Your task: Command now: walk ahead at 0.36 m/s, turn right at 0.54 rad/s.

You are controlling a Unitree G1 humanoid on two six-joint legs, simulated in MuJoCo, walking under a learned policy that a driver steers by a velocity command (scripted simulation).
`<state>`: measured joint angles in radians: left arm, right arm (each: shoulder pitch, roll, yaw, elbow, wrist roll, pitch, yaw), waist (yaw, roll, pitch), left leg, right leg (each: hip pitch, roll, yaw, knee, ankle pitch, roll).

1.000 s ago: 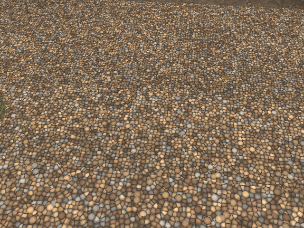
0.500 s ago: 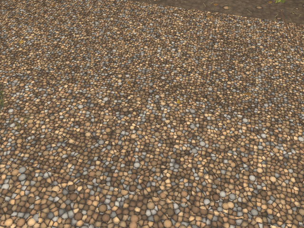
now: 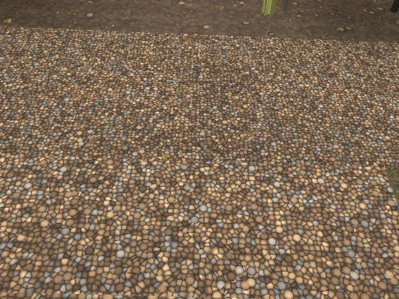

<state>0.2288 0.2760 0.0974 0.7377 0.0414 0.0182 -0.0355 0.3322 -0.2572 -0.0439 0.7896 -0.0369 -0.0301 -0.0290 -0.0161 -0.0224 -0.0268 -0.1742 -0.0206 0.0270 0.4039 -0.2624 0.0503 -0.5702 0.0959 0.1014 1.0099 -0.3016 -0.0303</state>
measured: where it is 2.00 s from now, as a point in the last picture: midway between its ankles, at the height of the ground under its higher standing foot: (206, 212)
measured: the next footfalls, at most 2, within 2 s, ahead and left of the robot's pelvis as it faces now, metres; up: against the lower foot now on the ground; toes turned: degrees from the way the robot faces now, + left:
right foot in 0.32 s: +0.26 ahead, -0.17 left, +0.00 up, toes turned -13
left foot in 0.82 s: +0.44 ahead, -0.03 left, +0.00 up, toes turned +3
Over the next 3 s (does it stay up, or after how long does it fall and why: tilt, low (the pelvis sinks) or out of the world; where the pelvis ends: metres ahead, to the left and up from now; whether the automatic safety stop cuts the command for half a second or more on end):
stays up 1.50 0.07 -0.38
